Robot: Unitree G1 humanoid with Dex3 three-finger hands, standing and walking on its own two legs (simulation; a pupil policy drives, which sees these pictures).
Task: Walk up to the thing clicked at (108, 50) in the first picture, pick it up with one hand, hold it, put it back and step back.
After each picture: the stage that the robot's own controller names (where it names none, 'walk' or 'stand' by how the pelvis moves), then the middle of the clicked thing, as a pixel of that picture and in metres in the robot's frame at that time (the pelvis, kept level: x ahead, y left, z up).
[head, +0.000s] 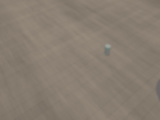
stand; (107, 49) +1.34 -0.22 -0.72
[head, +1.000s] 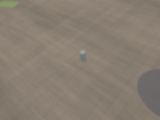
walk; (83, 55) +1.22 +0.15 -0.69
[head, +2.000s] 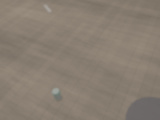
walk; (56, 94) +0.73 +0.36 -0.72
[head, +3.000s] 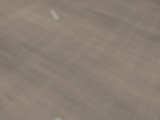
walk; out of the picture +0.47 +0.22 -0.70
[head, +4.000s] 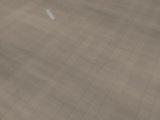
stand; out of the picture +0.37 +0.24 -0.72
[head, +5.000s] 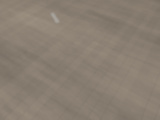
stand; out of the picture +0.36 +0.21 -0.72
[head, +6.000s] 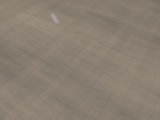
stand; out of the picture +0.40 +0.22 -0.72
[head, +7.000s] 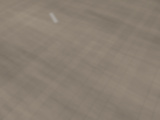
stand; out of the picture +0.37 +0.23 -0.73
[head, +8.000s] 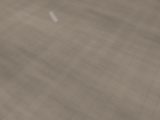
stand; out of the picture +0.37 +0.22 -0.73
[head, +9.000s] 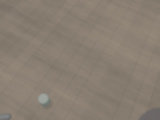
go down; (44, 100) +0.41 +0.23 -0.57
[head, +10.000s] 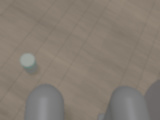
go down; (29, 63) +0.45 +0.25 -0.31
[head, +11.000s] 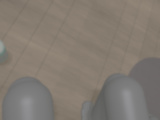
close in; out of the picture +0.44 +0.28 -0.26
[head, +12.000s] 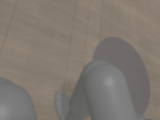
close; out of the picture +0.43 +0.31 -0.22
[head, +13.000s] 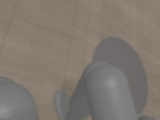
lift; out of the picture +0.42 +0.31 -0.23
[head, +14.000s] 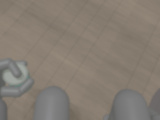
lift; (19, 79) +0.33 +0.24 -0.07
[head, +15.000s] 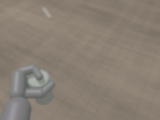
hold; (41, 88) +0.33 +0.17 +0.04
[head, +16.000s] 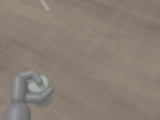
hold; (41, 91) +0.33 +0.17 +0.00
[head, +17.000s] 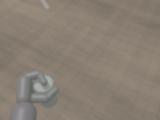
crouch; (46, 92) +0.33 +0.16 -0.01
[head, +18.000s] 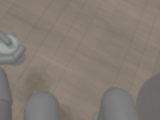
crouch; (12, 51) +0.45 +0.24 -0.10
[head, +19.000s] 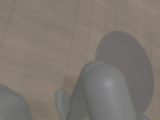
lower; out of the picture +0.44 +0.31 -0.23
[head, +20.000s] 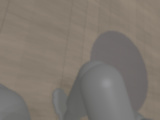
lower; out of the picture +0.43 +0.32 -0.23
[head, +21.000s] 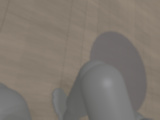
lower; out of the picture +0.44 +0.32 -0.23
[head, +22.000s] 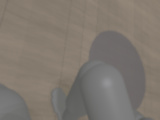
lower; out of the picture +0.44 +0.32 -0.23
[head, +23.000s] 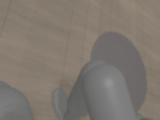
loosen; out of the picture +0.44 +0.32 -0.23
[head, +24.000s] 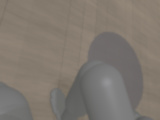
withdraw; out of the picture +0.43 +0.31 -0.23
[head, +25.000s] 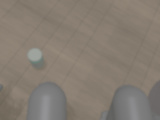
walk; (36, 58) +0.47 +0.24 -0.32
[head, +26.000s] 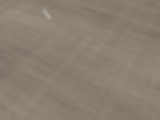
stand; out of the picture +0.39 +0.20 -0.66
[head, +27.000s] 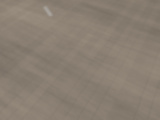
stand; out of the picture +0.40 +0.22 -0.67
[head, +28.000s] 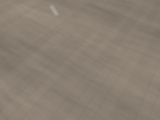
stand; out of the picture +0.41 +0.21 -0.69
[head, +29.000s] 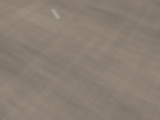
walk; out of the picture +0.40 +0.21 -0.72
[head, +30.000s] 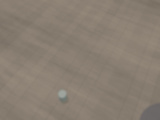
walk; (62, 96) +0.52 +0.18 -0.70
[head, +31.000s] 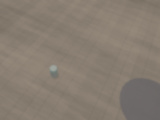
walk; (53, 71) +0.79 +0.26 -0.70
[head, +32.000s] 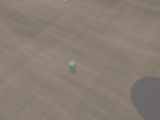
stand; (72, 66) +1.05 +0.21 -0.70
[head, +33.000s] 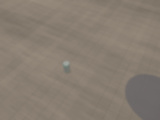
stand; (66, 66) +1.04 +0.22 -0.72
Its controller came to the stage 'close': yes
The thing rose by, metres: 0.71
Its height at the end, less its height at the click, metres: +0.00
